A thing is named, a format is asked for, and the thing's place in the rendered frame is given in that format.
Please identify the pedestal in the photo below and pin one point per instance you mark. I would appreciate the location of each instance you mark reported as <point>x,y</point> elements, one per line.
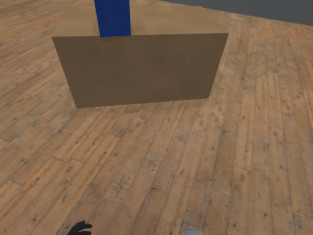
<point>172,54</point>

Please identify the robot left hand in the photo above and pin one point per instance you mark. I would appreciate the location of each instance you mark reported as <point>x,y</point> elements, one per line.
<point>80,226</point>

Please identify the carton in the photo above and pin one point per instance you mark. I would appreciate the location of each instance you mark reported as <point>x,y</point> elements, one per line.
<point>113,17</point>

